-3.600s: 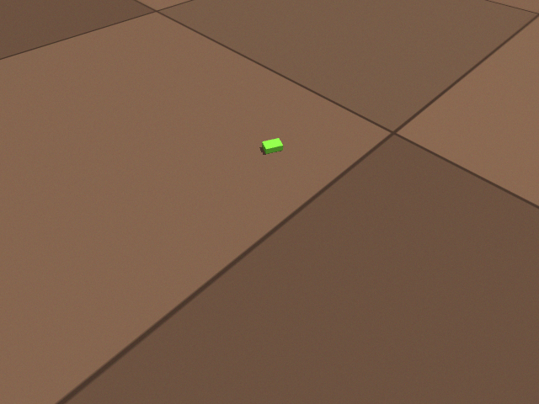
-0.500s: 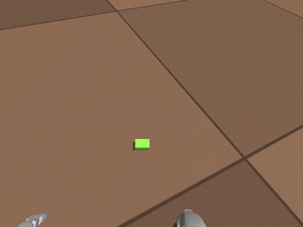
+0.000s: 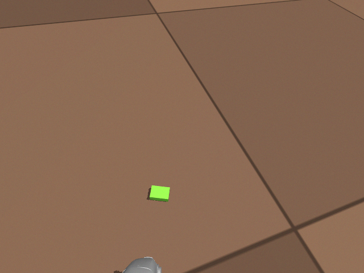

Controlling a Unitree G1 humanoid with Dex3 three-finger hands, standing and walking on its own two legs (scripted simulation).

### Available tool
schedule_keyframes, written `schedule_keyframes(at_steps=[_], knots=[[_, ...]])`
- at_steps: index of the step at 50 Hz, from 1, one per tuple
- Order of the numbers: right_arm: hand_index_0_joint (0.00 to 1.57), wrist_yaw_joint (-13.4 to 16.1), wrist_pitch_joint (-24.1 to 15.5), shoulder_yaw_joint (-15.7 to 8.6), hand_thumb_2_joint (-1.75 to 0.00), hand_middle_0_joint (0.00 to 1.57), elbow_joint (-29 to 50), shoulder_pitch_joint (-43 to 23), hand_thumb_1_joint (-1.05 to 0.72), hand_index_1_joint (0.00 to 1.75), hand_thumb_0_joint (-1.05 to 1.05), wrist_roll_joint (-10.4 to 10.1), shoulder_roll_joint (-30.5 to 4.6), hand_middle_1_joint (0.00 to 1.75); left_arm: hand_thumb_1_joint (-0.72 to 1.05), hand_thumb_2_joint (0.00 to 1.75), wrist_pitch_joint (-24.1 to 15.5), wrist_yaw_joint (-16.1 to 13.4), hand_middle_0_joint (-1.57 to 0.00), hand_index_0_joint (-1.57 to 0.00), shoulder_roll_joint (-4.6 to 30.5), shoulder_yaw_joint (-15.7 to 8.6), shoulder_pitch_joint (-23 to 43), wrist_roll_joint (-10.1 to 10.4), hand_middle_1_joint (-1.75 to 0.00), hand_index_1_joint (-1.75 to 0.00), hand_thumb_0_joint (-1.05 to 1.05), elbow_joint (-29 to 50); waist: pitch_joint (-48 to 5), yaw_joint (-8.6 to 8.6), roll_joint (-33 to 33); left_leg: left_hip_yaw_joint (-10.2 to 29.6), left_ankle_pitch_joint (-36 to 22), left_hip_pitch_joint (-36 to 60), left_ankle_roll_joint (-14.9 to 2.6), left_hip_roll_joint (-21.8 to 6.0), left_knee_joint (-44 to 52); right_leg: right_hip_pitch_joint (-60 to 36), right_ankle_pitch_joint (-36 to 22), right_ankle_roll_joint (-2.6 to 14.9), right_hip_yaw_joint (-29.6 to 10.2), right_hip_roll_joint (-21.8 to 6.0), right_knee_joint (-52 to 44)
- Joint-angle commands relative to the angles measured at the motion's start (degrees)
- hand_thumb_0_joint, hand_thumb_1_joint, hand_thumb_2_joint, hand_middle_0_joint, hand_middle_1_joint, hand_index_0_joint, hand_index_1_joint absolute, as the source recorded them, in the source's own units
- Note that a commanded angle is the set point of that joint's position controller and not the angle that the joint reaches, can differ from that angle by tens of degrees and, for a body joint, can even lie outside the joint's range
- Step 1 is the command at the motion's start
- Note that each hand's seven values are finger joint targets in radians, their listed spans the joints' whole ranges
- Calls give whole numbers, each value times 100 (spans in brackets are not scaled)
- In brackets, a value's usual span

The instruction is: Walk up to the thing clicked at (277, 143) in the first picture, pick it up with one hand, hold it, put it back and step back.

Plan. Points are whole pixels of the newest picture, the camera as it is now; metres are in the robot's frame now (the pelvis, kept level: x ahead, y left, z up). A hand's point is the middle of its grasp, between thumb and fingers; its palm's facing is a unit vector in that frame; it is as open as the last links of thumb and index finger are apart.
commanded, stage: walk up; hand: left
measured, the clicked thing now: (159, 193) +0.58 +0.14 -0.73
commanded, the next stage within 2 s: none
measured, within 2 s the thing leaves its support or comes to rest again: neither
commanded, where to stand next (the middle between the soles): +0.21 -0.10 m, yaw +2 degrees
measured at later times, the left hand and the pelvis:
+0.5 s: hand (129, 252) +0.17 +0.14 -0.11, palm faces -0.01 -0.90 -0.44, open 7.3 cm; pelvis +0.11 -0.14 +0.00, yaw +0 degrees
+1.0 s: hand (115, 259) +0.16 +0.18 -0.15, palm faces +0.08 -0.91 -0.42, open 7.4 cm; pelvis +0.12 -0.11 -0.01, yaw +6 degrees
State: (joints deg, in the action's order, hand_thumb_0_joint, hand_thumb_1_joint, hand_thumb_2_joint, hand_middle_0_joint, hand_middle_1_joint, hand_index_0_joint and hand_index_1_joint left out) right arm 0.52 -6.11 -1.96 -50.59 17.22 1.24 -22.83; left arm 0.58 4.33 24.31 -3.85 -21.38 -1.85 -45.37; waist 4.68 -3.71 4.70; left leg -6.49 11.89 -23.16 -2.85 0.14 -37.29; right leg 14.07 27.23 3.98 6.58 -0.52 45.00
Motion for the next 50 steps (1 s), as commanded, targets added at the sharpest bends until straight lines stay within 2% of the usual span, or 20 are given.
schedule_keyframes(at_steps=[1,4,6,12,14,17,18,19,20,21,23,26,33,38,41,42,44,45,48,50], knots=[[20,306,-75,-744,-90,20,343,904,-90,30,0,-208,-2290,30,90,90,-21,-112,-20,-20,1530,-397,-224,-9,-30,-30,0,507,-585,577,-968,4765,2372,2564,-1530,-3027,2184,2920,334,-191,-1234,-317,2510],[20,284,-98,-559,-90,20,415,532,-90,30,0,-127,-1756,30,90,90,-49,-108,-20,-20,1376,-432,102,-16,-30,-30,0,358,-29,411,-588,2762,573,1403,-1112,-2147,1954,2444,-218,-293,-1492,-522,2255],[20,229,-131,-528,-90,20,373,405,-90,30,0,-124,-1756,30,90,90,-35,-42,-20,-20,1223,-425,7,21,-30,-30,0,295,146,313,-956,1793,165,713,-946,-1804,1869,1993,-502,-348,-1230,-599,1816],[20,68,-136,-609,-90,20,505,95,-90,30,0,-13,-2085,30,90,90,-39,176,-20,-20,1088,-436,426,76,-30,-30,0,270,31,401,-1781,1027,1813,130,-846,-1398,1957,1115,-939,-381,-628,-618,74],[20,7,-51,-601,-90,20,545,-300,-90,30,0,4,-2087,30,90,90,-85,105,-20,-20,1058,-442,176,110,-30,-30,0,44,-63,202,-1977,970,2103,-290,-774,-1369,1729,461,-1114,-339,-361,-491,-194],[20,2,176,-383,-90,20,554,-193,-90,30,0,43,-1349,30,90,90,-258,-128,-20,-20,1297,-555,-735,71,-30,-30,0,-499,-533,-241,-258,291,2106,-1061,-412,-721,-718,-1165,-965,-422,-196,-59,-968],[20,8,214,-226,-90,20,606,-61,-90,30,0,27,-853,30,90,90,-317,-216,-20,-20,1713,-649,-990,-8,-30,-30,0,-503,-421,-414,1235,-126,2150,-1685,-207,-201,-2378,-1158,468,-189,-1620,-846,-2057],[20,61,265,-125,-90,20,648,40,-90,30,0,-55,-690,30,90,90,-383,-313,-20,-20,1941,-579,-473,-27,-30,-30,0,-219,-64,-179,1596,697,2100,-2105,55,141,-3141,-394,480,201,-3760,-1970,-3108],[20,120,291,-324,-90,20,577,17,-90,30,0,-77,-1259,30,90,90,-356,-319,-20,-20,2149,-556,30,14,-30,-30,0,-54,62,-51,1105,1085,1939,-1772,106,-167,-3213,88,524,756,-4294,-2379,-3339],[20,128,272,-373,-90,20,469,46,-90,30,0,-93,-1502,30,90,90,-359,-334,-20,-20,2101,-541,302,87,-30,-30,0,17,170,86,887,1131,1785,-1681,125,-399,-3168,221,166,988,-4100,-2354,-3184],[20,92,295,-373,-90,20,136,368,-90,30,0,-177,-1433,30,90,90,-459,-416,-20,-20,1733,-418,486,138,-30,-30,0,-62,-61,299,474,1242,1343,-1445,107,-481,-2987,-93,-1394,786,-2684,-1862,-2427],[20,26,441,-342,-90,20,10,419,-90,30,0,-113,-1252,30,90,90,-559,-513,-20,-20,1526,-310,398,135,-30,-30,0,-160,-364,279,322,1184,1104,-882,124,-411,-2413,-21,-2794,705,-1819,-1648,-1952],[20,-98,690,-447,-90,20,490,-390,-90,30,0,20,-1209,30,90,90,-588,-735,-20,-20,1677,-322,201,151,-30,-30,0,-66,-543,116,292,1192,1042,-830,211,-296,-2057,-312,-5093,929,-1643,-2170,-1526],[20,-158,687,-469,-90,20,524,-562,-90,30,0,-49,-1069,30,90,90,-509,-761,-20,-20,1709,-293,488,93,-30,-30,0,-3,-818,177,599,632,1194,-328,186,-199,-1305,-242,-4411,788,-1198,-1893,-1130],[20,-145,589,-476,-90,20,266,-179,-90,30,0,-56,-1046,30,90,90,-422,-706,-20,-20,1624,-228,810,115,-30,-30,0,30,-1010,472,414,295,537,761,82,65,188,286,-2991,512,-836,-1569,-492],[20,-100,547,-529,-90,20,136,-43,-90,30,0,-9,-1189,30,90,90,-383,-682,-20,-20,1360,-132,713,110,-30,-30,0,-15,-1102,568,-130,658,500,1324,-48,-12,637,770,-2306,253,-579,-1345,192],[20,-34,487,-619,-90,20,311,-313,-90,30,0,44,-1817,30,90,90,-319,-675,-20,-20,812,42,547,170,-30,-30,0,-3,-961,426,-1583,3384,-63,1880,-934,-1800,1227,2451,663,-332,-144,-348,1255],[20,-75,513,-640,-90,20,218,-389,-90,30,0,-78,-2031,30,90,90,-333,-740,-20,-20,1216,-53,843,124,-30,-30,0,-157,-971,605,-1581,3693,278,1217,-1481,-2152,1260,1883,1055,-296,-599,-491,1137],[20,-41,525,-402,-90,20,297,-1045,-90,30,0,-5,-1451,30,90,90,-376,-658,-20,-20,1186,-88,722,212,-30,-30,0,-502,-471,352,-1411,2138,-728,474,-922,-1248,871,1177,218,-316,-605,-442,543],[20,-35,494,-370,-90,20,250,-1266,-90,30,0,-63,-1503,30,90,90,-372,-637,-20,-20,1050,-72,400,235,-30,-30,0,-712,-511,156,-1668,1868,-930,213,-750,-1151,667,602,-545,-303,-333,-270,-52]])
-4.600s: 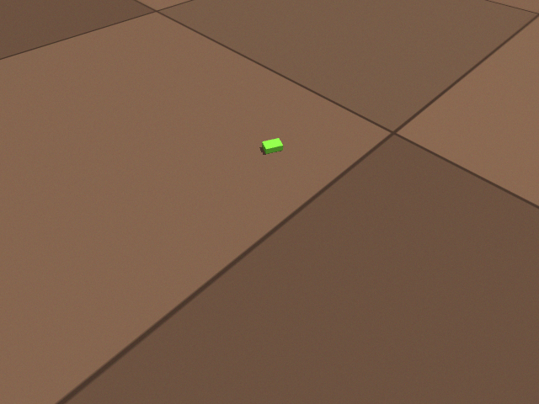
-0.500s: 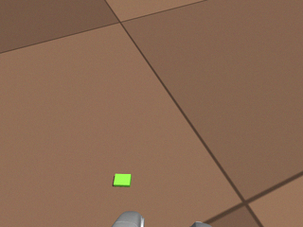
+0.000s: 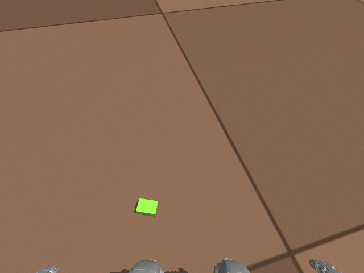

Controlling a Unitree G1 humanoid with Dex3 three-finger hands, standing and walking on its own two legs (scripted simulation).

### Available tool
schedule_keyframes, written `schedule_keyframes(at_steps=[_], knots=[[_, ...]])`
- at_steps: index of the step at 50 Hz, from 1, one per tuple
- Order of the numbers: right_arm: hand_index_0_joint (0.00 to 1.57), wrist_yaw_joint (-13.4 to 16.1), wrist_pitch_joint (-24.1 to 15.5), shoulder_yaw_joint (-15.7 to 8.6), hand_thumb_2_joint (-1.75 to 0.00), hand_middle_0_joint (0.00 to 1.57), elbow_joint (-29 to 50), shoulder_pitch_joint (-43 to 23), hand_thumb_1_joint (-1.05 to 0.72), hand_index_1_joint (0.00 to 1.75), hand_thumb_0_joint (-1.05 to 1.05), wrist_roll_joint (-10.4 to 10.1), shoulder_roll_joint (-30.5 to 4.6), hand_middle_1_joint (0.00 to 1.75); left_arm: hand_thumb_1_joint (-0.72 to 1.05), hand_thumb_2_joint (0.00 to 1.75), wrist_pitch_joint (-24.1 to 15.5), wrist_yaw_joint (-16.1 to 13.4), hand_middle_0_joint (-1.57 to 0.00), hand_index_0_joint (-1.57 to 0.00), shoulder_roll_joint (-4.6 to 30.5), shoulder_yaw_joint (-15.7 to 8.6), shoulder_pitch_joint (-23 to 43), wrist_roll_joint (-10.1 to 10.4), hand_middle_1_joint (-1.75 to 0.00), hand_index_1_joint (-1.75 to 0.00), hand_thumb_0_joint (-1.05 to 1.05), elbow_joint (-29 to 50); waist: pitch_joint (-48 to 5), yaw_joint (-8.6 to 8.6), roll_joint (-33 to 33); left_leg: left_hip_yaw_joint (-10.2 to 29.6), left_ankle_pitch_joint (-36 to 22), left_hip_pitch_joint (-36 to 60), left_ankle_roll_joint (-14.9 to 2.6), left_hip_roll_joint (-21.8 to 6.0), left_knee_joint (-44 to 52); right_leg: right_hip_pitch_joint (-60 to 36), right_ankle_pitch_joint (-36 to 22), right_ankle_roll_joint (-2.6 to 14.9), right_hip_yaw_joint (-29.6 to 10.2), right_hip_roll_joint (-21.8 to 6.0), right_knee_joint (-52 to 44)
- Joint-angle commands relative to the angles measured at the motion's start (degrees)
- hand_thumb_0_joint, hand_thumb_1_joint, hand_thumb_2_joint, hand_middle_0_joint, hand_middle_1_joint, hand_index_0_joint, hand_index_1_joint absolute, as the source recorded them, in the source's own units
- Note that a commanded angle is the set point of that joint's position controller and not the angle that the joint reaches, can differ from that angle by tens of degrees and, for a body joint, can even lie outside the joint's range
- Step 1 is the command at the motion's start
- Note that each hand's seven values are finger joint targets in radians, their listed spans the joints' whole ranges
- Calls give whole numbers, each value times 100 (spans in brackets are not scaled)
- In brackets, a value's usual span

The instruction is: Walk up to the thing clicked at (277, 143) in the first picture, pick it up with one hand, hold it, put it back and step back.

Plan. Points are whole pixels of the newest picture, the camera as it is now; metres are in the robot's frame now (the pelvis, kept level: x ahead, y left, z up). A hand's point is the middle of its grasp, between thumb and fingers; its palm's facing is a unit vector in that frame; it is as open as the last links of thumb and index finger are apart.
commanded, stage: walk up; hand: left
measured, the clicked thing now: (147, 207) +0.49 +0.20 -0.72
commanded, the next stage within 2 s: stand in 1.48 s
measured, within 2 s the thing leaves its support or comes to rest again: neither
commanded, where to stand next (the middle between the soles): +0.10 +0.00 m, yaw -4 degrees
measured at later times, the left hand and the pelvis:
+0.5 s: hand out of the picture +0.08 +0.26 -0.12, palm faces -0.03 -0.93 -0.37, open 7.4 cm; pelvis +0.02 +0.00 +0.03, yaw -1 degrees
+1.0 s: hand (78, 267) +0.14 +0.25 -0.12, palm faces -0.08 -0.94 -0.34, open 7.4 cm; pelvis +0.03 +0.01 +0.04, yaw -3 degrees
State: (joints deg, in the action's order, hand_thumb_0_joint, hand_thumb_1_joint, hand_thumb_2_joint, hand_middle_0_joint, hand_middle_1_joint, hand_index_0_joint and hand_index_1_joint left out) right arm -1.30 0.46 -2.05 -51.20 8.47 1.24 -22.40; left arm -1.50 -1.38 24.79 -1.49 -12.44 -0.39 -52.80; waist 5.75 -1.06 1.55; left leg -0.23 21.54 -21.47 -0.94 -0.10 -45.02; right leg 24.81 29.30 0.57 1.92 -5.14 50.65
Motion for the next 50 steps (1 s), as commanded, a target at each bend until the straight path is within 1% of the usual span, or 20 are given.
schedule_keyframes(at_steps=[1,2,3,4,5,6,7,8,9,10,11,12,15,18,21,24,29,34,43,50], knots=[[20,131,-143,-354,-90,20,308,-512,-90,30,0,-62,-1556,30,90,90,-166,-69,-20,-20,989,-313,-499,60,-30,-30,0,-56,-607,-121,-1290,1155,-1522,-154,-874,-1050,1374,-837,-1015,46,219,280,-1060],[20,116,-112,-309,-90,20,294,-556,-90,30,0,-77,-1473,30,90,90,-188,-76,-20,-20,952,-308,-501,36,-30,-30,0,-129,-609,-176,-1154,1046,-1141,-213,-776,-1003,1232,-1137,-1312,64,258,405,-1625],[20,106,-101,-242,-90,20,292,-462,-90,30,0,-95,-1302,30,90,90,-216,-77,-20,-20,1075,-331,-356,-30,-30,-30,0,-118,-633,-130,-898,999,-794,-386,-616,-935,1207,-1412,-1397,119,14,325,-1853],[20,101,-113,-166,-90,20,271,-416,-90,30,0,-127,-1102,30,90,90,-236,-77,-20,-20,1213,-351,-223,-94,-30,-30,0,-82,-615,-125,-520,948,-358,-644,-415,-835,1126,-1526,-1264,269,-640,-38,-2059],[20,103,-100,-172,-90,20,160,-378,-90,30,0,-113,-1086,30,90,90,-233,-47,-20,-20,1406,-348,95,-96,-30,-30,0,-28,-400,9,-131,760,568,-554,-263,-452,1153,-893,-187,518,-1449,-482,-2457],[20,120,-89,-218,-90,20,-34,-172,-90,30,0,-95,-1205,30,90,90,-187,2,-20,-20,1460,-333,419,-92,-30,-30,0,7,-202,167,69,682,1068,-14,-223,-383,1239,-211,778,605,-1620,-662,-2648],[20,120,-99,-242,-90,20,-175,-97,-90,30,0,-62,-1305,30,90,90,-145,31,-20,-20,1316,-266,657,-64,-30,-30,0,22,-79,273,-87,843,1225,290,-270,-440,1617,152,1053,469,-1321,-490,-2638],[20,106,-131,-268,-90,20,-203,-186,-90,30,0,-44,-1436,30,90,90,-128,56,-20,-20,1104,-179,665,-43,-30,-30,0,-2,-55,253,-417,1213,1444,331,-332,-628,2031,166,644,282,-832,-153,-2326],[20,83,-166,-253,-90,20,-195,-387,-90,30,0,-49,-1452,30,90,90,-142,79,-20,-20,980,-144,477,-22,-30,-30,0,-108,-121,124,-591,1516,1582,263,-432,-870,2275,-56,-3,197,-465,131,-2013],[20,70,-171,-232,-90,20,-188,-518,-90,30,0,-46,-1431,30,90,90,-168,85,-20,-20,975,-149,319,-18,-30,-30,0,-242,-177,16,-553,1629,1656,47,-546,-1067,2439,-479,-453,156,-244,245,-1864],[20,67,-190,-189,-90,20,-194,-611,-90,30,0,-40,-1381,30,90,90,-200,91,-20,-20,958,-156,158,-18,-30,-30,0,-328,-346,-72,-412,1467,1380,52,-559,-1065,2398,-823,-763,149,-245,245,-1986],[20,67,-207,-141,-90,20,-228,-638,-90,30,0,-39,-1299,30,90,90,-227,95,-20,-20,972,-167,192,-10,-30,-30,0,-393,-441,-77,-300,1246,963,-22,-471,-940,2279,-1123,-1011,168,-380,182,-2179],[20,67,-217,-111,-90,20,-378,-558,-90,30,0,-72,-1184,30,90,90,-254,75,-20,-20,1051,-146,415,10,-30,-30,0,-451,-557,58,-279,813,190,313,-237,-591,2081,-1146,-1310,262,-847,-134,-2555],[20,81,-218,-109,-90,20,-560,-516,-90,30,0,-76,-1155,30,90,90,-257,72,-20,-20,1016,-90,597,42,-30,-30,0,-490,-601,124,-252,684,-366,713,-209,-586,2108,-1076,-1812,205,-795,-170,-2633],[20,99,-244,-107,-90,20,-674,-520,-90,30,0,-110,-1135,30,90,90,-265,47,-20,-20,1001,-88,556,48,-30,-30,0,-623,-983,85,-155,529,-1720,1117,-222,-639,1969,-1468,-2875,181,-677,-214,-2566],[20,130,-227,-120,-90,20,-796,-490,-90,30,0,-132,-1105,30,90,90,-243,28,-20,-20,991,-85,653,64,-30,-30,0,-690,-1141,110,-62,395,-2274,1348,-192,-651,1949,-1656,-3378,162,-660,-278,-2559],[20,136,-176,-141,-90,20,-911,-684,-90,30,0,-121,-1073,30,90,90,-176,22,-20,-20,921,-65,838,48,-30,-30,0,-811,-940,99,-2,343,-1977,1402,-178,-662,2184,-1589,-3076,126,-634,-263,-2780],[20,111,-157,-126,-90,20,-1017,-822,-90,30,0,-89,-1083,30,90,90,-133,43,-20,-20,876,-43,1087,23,-30,-30,0,-871,-620,102,-161,402,-1250,1258,-130,-708,2625,-1516,-2423,77,-693,-198,-3069],[20,115,-210,-116,-90,20,-1077,-820,-90,30,0,-78,-1058,30,90,90,-121,77,-20,-20,830,-55,1174,2,-30,-30,0,-935,-851,89,-170,262,-1487,1460,-82,-714,2800,-1824,-2780,21,-715,-194,-3150],[20,118,-198,-135,-90,20,-1092,-764,-90,30,0,-61,-1060,30,90,90,-96,76,-20,-20,793,-62,1157,-11,-30,-30,0,-950,-773,100,-161,234,-1235,1493,-84,-719,2884,-1743,-2535,12,-696,-146,-3210]])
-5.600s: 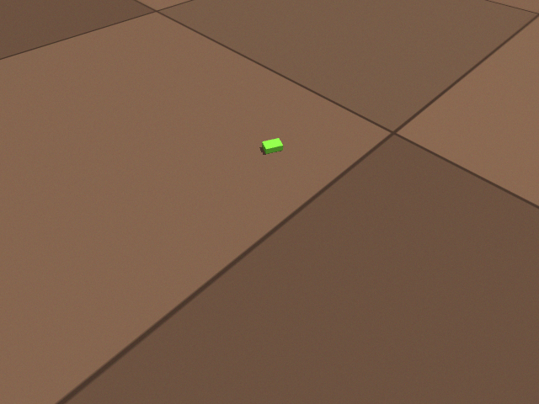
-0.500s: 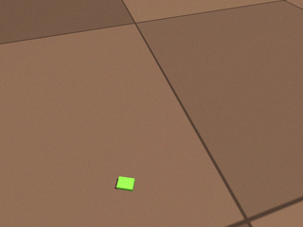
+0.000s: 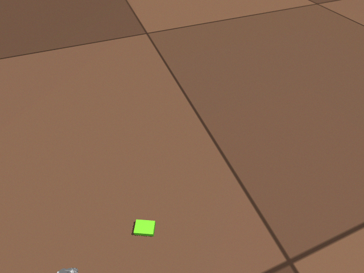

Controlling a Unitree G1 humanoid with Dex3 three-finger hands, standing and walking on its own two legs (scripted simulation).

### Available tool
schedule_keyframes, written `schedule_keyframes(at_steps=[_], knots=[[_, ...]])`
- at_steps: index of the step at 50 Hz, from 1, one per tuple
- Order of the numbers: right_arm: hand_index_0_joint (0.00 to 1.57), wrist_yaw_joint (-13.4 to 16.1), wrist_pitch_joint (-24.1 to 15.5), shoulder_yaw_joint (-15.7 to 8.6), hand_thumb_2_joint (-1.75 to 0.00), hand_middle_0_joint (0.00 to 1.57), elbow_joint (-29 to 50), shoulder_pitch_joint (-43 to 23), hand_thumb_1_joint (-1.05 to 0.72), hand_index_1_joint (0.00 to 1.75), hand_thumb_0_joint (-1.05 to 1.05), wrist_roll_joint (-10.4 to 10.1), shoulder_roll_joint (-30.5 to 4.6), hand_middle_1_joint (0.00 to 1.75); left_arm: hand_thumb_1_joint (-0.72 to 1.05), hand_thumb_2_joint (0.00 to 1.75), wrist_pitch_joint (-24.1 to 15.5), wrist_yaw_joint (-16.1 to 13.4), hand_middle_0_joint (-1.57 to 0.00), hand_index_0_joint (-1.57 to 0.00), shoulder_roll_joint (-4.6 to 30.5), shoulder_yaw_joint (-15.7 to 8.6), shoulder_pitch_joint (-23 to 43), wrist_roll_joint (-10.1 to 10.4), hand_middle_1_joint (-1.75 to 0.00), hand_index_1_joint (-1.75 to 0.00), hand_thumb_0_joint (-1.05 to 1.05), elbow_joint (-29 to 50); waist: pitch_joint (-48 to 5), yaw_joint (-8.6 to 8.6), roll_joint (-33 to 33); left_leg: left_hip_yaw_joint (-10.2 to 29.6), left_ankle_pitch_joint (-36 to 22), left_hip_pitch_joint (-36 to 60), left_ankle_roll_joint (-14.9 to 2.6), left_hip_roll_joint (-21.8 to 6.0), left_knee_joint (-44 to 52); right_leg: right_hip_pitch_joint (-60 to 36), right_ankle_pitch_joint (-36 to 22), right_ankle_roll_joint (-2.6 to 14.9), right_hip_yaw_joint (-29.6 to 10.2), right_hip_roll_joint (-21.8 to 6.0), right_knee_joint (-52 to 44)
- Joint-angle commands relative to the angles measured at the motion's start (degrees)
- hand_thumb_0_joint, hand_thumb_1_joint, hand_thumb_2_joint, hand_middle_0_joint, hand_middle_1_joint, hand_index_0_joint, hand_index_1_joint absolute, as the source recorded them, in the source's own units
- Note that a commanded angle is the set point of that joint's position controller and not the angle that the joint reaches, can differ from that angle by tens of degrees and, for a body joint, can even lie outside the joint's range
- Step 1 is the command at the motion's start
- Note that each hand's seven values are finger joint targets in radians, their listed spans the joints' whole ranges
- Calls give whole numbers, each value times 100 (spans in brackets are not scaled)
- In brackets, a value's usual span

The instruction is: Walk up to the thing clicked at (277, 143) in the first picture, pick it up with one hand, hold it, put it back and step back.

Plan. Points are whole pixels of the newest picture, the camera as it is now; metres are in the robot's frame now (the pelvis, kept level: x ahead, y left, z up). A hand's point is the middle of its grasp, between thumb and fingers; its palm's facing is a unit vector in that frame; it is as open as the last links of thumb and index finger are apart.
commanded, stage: walk up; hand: left
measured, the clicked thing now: (144, 227) +0.45 +0.22 -0.76
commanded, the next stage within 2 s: stand in 0.48 s
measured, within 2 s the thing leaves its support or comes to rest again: neither
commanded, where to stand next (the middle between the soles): +0.07 +0.00 m, yaw -1 degrees
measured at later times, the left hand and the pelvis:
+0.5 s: hand out of the picture +0.09 +0.26 -0.16, palm faces -0.03 -0.94 -0.34, open 7.4 cm; pelvis +0.01 +0.01 +0.00, yaw -1 degrees
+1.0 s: hand out of the picture +0.08 +0.25 -0.16, palm faces -0.02 -0.94 -0.33, open 7.4 cm; pelvis +0.00 +0.00 +0.00, yaw +1 degrees
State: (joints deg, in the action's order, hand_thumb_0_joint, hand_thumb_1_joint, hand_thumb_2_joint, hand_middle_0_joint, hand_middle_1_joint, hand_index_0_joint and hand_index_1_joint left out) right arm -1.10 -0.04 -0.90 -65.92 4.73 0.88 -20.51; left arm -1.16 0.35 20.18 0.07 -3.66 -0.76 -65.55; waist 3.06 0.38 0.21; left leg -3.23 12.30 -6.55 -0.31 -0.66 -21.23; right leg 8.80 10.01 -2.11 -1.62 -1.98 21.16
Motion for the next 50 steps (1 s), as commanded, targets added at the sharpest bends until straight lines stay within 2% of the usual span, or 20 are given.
schedule_keyframes(at_steps=[1,20,23,24,29,34,39,45,50], knots=[[20,97,-154,-256,-90,20,389,-374,-90,30,0,-23,-1230,30,90,90,-131,-98,-20,-20,1251,-218,260,21,-30,-30,0,330,-551,-38,-1,511,-423,70,-151,-663,466,-150,-697,288,-333,-465,-242],[20,105,-103,-321,-90,20,415,-284,-90,30,0,-13,-1228,30,90,90,-91,-133,-20,-20,1205,-212,190,9,-30,-30,0,331,-493,8,-40,437,-611,204,-159,-681,528,-161,-988,248,-289,-455,-188],[20,108,-106,-311,-90,20,419,-284,-90,30,0,-21,-1193,30,90,90,-92,-134,-20,-20,1185,-203,165,20,-30,-30,0,341,-506,-14,-34,417,-757,240,-149,-670,536,-167,-1125,231,-302,-455,-166],[20,120,-126,-251,-90,20,455,-425,-90,30,0,-56,-1112,30,90,90,-74,-131,-20,-20,1201,-200,192,51,-30,-30,0,353,-384,2,73,616,-1318,215,-82,-726,570,-111,-1282,221,-335,-485,-241],[20,152,-148,-262,-90,20,419,-339,-90,30,0,-59,-1199,30,90,90,-44,-127,-20,-20,1161,-214,93,36,-30,-30,0,366,-647,17,-31,548,-1765,485,-54,-752,501,-317,-1520,223,-308,-524,-274],[20,147,-144,-232,-90,20,432,-417,-90,30,0,-55,-1146,30,90,90,-43,-119,-20,-20,1166,-209,116,34,-30,-30,0,398,-652,7,-58,535,-1488,447,-48,-740,568,-360,-1341,216,-299,-543,-378],[20,131,-142,-213,-90,20,412,-454,-90,30,0,-50,-1149,30,90,90,-37,-106,-20,-20,1193,-208,141,16,-30,-30,0,395,-459,4,-36,594,-833,246,-34,-706,699,-273,-854,209,-328,-542,-551],[20,124,-154,-215,-90,20,397,-390,-90,30,0,-37,-1173,30,90,90,-60,-99,-20,-20,1177,-195,93,21,-30,-30,0,406,-599,6,-44,596,-1089,382,-56,-745,627,-305,-1052,227,-320,-579,-540],[20,116,-148,-201,-90,20,372,-341,-90,30,0,-37,-1123,30,90,90,-47,-90,-20,-20,1215,-209,104,28,-30,-30,0,391,-388,9,14,637,-606,163,-31,-713,742,-246,-627,243,-333,-557,-611]])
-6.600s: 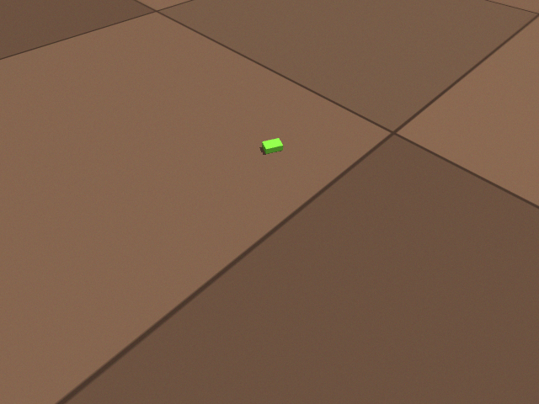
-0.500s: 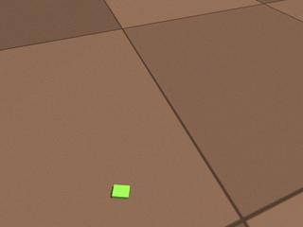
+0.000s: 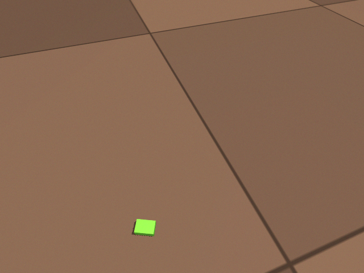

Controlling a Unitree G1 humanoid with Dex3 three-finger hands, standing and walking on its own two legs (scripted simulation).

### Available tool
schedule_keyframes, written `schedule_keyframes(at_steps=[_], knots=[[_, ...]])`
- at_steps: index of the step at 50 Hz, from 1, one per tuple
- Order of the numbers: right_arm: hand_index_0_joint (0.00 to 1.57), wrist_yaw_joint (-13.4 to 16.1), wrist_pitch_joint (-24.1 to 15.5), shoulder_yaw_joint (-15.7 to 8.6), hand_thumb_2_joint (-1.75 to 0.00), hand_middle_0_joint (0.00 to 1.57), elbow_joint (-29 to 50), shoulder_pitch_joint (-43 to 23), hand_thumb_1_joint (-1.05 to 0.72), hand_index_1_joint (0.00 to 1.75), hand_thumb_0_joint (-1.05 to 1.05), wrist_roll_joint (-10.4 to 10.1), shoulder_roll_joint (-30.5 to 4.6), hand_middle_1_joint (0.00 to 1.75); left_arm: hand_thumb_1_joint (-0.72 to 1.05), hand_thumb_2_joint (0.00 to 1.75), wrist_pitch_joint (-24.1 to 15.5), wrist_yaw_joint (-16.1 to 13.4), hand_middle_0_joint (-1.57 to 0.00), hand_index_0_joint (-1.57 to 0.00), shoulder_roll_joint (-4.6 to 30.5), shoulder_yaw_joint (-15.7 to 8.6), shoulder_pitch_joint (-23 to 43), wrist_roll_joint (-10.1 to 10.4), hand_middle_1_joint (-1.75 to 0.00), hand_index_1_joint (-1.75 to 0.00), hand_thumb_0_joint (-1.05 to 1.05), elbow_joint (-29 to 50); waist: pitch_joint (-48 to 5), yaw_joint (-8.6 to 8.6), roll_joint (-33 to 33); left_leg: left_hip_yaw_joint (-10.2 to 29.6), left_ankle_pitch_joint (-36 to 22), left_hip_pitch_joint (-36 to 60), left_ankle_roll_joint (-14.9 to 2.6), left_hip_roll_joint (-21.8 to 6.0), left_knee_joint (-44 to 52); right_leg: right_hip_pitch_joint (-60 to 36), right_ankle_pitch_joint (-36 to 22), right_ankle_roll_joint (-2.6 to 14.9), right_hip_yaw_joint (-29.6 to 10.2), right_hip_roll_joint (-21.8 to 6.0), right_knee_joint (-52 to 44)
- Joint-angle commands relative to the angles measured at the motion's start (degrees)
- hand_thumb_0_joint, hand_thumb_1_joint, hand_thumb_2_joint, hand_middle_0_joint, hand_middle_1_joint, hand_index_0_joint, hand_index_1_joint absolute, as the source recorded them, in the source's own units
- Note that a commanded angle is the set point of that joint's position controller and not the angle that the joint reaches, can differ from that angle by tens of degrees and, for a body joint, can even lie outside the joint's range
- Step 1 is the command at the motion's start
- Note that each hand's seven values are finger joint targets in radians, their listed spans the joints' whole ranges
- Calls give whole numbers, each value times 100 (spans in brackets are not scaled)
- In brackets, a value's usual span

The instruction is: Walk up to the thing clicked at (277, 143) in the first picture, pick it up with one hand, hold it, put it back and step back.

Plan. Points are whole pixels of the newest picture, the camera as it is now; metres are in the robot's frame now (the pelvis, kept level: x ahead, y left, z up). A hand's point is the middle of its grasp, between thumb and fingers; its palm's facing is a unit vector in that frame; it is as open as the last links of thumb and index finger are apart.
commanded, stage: stand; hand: left
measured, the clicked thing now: (145, 227) +0.45 +0.22 -0.77
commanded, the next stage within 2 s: none
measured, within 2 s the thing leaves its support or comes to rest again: neither
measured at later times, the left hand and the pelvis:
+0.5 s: hand out of the picture +0.06 +0.25 -0.16, palm faces -0.02 -0.94 -0.33, open 7.4 cm; pelvis -0.01 +0.00 +0.00, yaw +0 degrees
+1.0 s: hand out of the picture +0.07 +0.25 -0.16, palm faces -0.02 -0.94 -0.34, open 7.4 cm; pelvis +0.00 +0.00 +0.00, yaw +1 degrees
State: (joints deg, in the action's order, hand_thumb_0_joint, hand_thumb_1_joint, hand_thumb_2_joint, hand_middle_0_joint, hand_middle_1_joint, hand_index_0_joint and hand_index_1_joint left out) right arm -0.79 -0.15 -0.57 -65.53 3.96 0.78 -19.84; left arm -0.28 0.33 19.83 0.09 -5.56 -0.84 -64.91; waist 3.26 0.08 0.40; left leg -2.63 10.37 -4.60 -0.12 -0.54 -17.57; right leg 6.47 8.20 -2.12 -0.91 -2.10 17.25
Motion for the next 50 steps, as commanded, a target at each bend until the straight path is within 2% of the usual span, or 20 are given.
schedule_keyframes(at_steps=[1,2,4,9,15,23,27,30,41,45,48,50], knots=[[20,81,-141,-239,-90,20,335,-262,-90,30,0,-22,-1234,30,90,90,-139,-86,-20,-20,1212,-194,282,27,-30,-30,0,330,-445,35,-51,577,-486,-14,-69,-740,363,-43,-519,242,-408,-560,-222],[20,83,-136,-247,-90,20,325,-281,-90,30,0,-27,-1230,30,90,90,-140,-89,-20,-20,1232,-196,248,27,-30,-30,0,323,-421,12,-16,601,-397,-2,-53,-724,374,42,-378,233,-383,-537,-247],[20,82,-134,-247,-90,20,334,-239,-90,30,0,-16,-1215,30,90,90,-150,-90,-20,-20,1253,-200,281,21,-30,-30,0,335,-464,50,14,590,-427,27,-74,-744,326,16,-436,251,-412,-558,-238],[20,81,-145,-248,-90,20,310,-221,-90,30,0,-18,-1253,30,90,90,-139,-81,-20,-20,1241,-195,200,31,-30,-30,0,323,-422,2,-75,615,-404,-16,-59,-734,371,25,-382,267,-408,-554,-216],[20,71,-127,-239,-90,20,299,-129,-90,30,0,-13,-1231,30,90,90,-145,-75,-20,-20,1282,-204,180,27,-30,-30,0,332,-321,28,38,619,-79,-108,-74,-705,383,130,-135,265,-432,-544,-288],[20,74,-145,-223,-90,20,317,-46,-90,30,0,-4,-1222,30,90,90,-148,-77,-20,-20,1280,-201,185,31,-30,-30,0,375,-424,35,-44,631,-343,-117,-72,-736,342,34,-308,283,-429,-565,-221],[20,85,-146,-208,-90,20,323,-72,-90,30,0,-19,-1215,30,90,90,-137,-71,-20,-20,1288,-209,123,27,-30,-30,0,346,-385,12,-60,640,-286,-152,-69,-723,364,8,-326,289,-418,-558,-204],[20,88,-157,-215,-90,20,324,-22,-90,30,0,-15,-1247,30,90,90,-134,-68,-20,-20,1273,-203,133,23,-30,-30,0,369,-482,13,-26,629,-483,-57,-75,-745,337,-1,-438,300,-415,-565,-159],[20,93,-159,-183,-90,20,349,31,-90,30,0,-16,-1228,30,90,90,-132,-71,-20,-20,1269,-198,117,33,-30,-30,0,372,-382,16,-65,617,-471,-161,-66,-722,332,-19,-461,286,-393,-577,-171],[20,91,-166,-194,-90,20,377,-62,-90,30,0,-27,-1266,30,90,90,-132,-62,-20,-20,1224,-184,40,20,-30,-30,0,367,-434,-32,-93,640,-556,-95,-82,-737,324,-14,-516,277,-365,-564,-171],[20,91,-160,-183,-90,20,363,16,-90,30,0,-26,-1219,30,90,90,-144,-71,-20,-20,1268,-192,136,28,-30,-30,0,379,-432,15,51,635,-615,-26,-79,-748,290,26,-501,277,-384,-571,-175],[20,95,-159,-195,-90,20,370,-3,-90,30,0,-22,-1260,30,90,90,-139,-70,-20,-20,1247,-195,78,17,-30,-30,0,381,-439,0,-78,623,-526,-85,-78,-729,298,-36,-554,276,-391,-580,-197]])
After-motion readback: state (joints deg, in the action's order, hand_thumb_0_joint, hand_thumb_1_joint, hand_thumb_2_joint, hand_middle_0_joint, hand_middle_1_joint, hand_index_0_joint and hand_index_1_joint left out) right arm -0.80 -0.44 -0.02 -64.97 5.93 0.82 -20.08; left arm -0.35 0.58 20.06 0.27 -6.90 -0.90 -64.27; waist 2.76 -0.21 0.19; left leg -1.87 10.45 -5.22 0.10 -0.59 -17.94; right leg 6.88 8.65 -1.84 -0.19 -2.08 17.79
